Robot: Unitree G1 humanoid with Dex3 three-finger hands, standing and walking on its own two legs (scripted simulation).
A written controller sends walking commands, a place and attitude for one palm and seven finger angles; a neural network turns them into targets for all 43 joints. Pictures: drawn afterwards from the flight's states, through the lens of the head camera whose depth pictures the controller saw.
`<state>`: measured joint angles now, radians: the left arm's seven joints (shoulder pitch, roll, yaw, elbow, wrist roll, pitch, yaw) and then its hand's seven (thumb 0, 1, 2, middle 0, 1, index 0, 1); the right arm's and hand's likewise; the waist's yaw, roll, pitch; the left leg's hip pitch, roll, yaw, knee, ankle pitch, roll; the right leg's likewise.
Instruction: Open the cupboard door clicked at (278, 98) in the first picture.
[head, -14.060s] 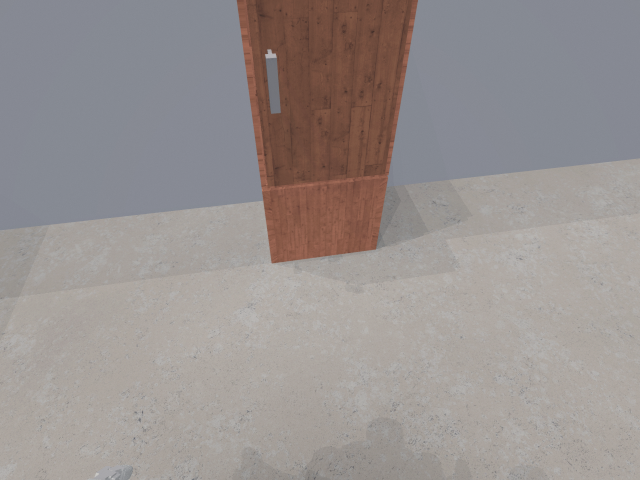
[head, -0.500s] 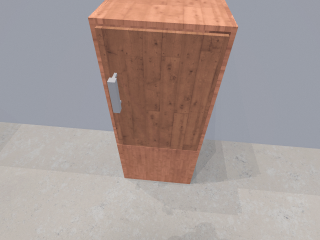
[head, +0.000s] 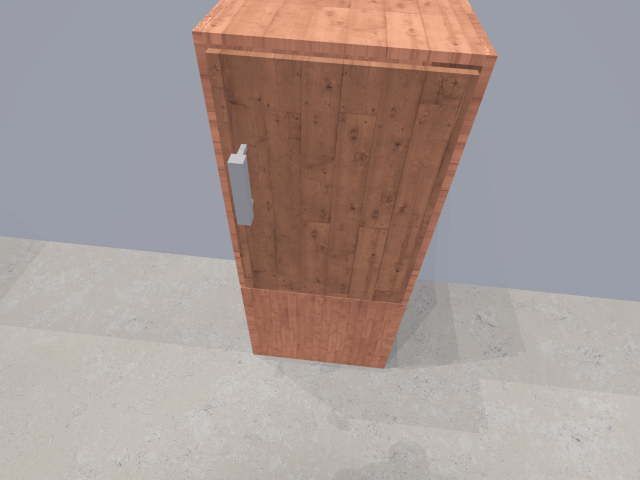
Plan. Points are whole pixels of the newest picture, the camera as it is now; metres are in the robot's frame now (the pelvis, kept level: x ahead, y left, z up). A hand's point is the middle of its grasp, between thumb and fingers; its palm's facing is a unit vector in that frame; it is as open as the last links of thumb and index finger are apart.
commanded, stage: shuffle to correct the standing spot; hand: left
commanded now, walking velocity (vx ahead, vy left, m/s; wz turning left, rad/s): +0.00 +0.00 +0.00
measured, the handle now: (244, 184) +0.60 +0.18 +0.01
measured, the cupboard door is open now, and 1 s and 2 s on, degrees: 0 0 0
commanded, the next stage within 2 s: come to a stop and stand still in 0.32 s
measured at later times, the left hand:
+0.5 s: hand out of the picture -0.02 +0.17 -0.19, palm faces +0.10 -0.98 -0.14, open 7.4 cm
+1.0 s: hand out of the picture +0.11 +0.18 -0.18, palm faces +0.02 -0.97 -0.24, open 7.3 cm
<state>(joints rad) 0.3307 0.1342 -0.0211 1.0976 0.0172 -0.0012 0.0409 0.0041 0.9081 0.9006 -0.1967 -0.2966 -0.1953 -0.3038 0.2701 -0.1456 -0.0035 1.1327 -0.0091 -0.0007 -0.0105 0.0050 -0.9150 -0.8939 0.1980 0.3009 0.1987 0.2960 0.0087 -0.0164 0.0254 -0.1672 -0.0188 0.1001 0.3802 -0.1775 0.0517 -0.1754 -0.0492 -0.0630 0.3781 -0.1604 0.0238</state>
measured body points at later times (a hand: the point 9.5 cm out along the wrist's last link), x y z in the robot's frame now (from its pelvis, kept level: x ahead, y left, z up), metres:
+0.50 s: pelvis +0.05 +0.02 -0.01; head +0.03 +0.03 +0.44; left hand -0.02 +0.22 -0.18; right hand +0.01 -0.21 -0.17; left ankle +0.02 +0.08 -0.74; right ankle +0.03 -0.13 -0.74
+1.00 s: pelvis +0.06 +0.00 -0.01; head +0.07 -0.01 +0.44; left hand +0.10 +0.23 -0.16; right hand +0.05 -0.21 -0.18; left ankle +0.02 +0.08 -0.74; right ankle +0.08 -0.10 -0.74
